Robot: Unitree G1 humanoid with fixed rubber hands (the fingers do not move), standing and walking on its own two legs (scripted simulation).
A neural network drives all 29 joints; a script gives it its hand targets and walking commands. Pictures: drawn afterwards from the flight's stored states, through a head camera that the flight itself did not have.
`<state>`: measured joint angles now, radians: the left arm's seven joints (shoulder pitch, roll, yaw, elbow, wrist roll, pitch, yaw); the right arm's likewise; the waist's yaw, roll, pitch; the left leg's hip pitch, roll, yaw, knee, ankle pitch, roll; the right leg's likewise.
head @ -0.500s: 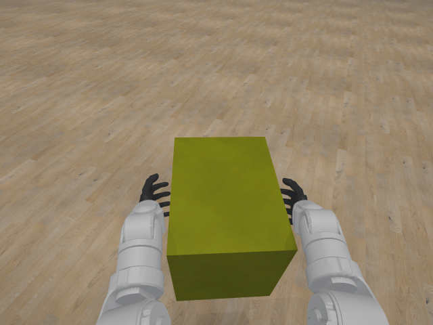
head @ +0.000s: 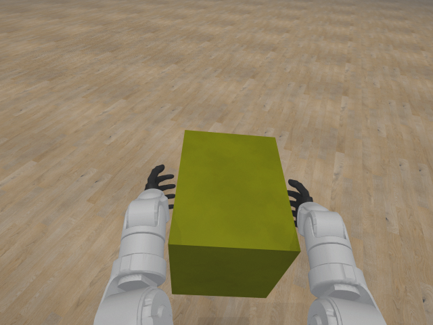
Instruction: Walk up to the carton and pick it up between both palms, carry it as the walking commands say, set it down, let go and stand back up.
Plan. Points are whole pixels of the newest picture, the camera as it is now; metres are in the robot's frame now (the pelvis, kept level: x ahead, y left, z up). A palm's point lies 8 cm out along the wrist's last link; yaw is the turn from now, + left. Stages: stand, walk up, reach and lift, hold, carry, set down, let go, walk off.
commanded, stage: reach and lift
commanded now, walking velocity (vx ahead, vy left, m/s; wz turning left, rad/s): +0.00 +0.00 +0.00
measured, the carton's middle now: (225, 213) +0.36 +0.00 +0.00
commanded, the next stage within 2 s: hold in 0.64 s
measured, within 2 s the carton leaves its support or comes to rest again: neither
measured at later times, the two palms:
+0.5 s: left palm (145, 201) +0.32 +0.16 +0.08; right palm (296, 211) +0.32 -0.14 +0.06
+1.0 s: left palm (150, 202) +0.32 +0.15 +0.08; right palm (302, 218) +0.31 -0.15 +0.06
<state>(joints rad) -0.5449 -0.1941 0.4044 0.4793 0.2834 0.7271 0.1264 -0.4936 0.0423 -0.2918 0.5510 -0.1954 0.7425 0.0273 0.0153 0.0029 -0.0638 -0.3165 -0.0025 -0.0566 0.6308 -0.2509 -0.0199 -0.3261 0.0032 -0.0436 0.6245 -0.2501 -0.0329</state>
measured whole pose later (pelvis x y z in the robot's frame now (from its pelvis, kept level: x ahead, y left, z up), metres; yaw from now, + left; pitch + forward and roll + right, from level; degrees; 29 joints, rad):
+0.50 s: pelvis +0.03 +0.01 +0.01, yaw +0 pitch -2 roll +0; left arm -0.37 -0.18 0.30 0.32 0.28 0.77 0.07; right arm -0.34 0.10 -0.23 0.36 -0.20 0.80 0.00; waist 0.02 0.00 -0.12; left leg -0.28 -0.01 -0.06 0.57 -0.25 -0.01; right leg -0.28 0.00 -0.04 0.54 -0.23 -0.02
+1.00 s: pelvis +0.01 +0.01 +0.01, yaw +0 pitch -4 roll +0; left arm -0.44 -0.18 0.31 0.39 0.28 0.72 0.08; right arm -0.35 0.09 -0.26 0.37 -0.20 0.75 0.01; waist 0.02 0.00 -0.07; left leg -0.28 -0.01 -0.06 0.57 -0.23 -0.01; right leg -0.28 0.00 -0.04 0.54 -0.20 -0.02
